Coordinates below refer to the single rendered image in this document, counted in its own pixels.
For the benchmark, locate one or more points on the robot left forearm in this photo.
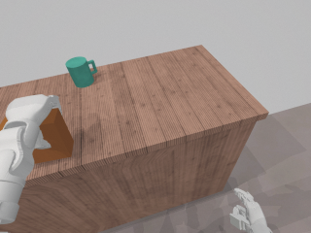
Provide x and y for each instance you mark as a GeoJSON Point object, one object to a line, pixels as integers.
{"type": "Point", "coordinates": [17, 143]}

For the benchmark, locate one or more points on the left robot hand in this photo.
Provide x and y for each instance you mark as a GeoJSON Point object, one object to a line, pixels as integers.
{"type": "Point", "coordinates": [36, 108]}

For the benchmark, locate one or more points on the right robot hand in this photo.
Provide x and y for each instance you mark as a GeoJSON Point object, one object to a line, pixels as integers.
{"type": "Point", "coordinates": [243, 218]}

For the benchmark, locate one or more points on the sponge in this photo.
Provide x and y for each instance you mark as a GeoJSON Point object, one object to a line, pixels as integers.
{"type": "Point", "coordinates": [57, 134]}

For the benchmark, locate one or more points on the table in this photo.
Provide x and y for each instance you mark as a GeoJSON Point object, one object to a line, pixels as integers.
{"type": "Point", "coordinates": [150, 134]}

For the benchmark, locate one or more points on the robot right forearm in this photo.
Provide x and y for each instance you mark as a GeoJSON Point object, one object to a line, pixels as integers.
{"type": "Point", "coordinates": [259, 228]}

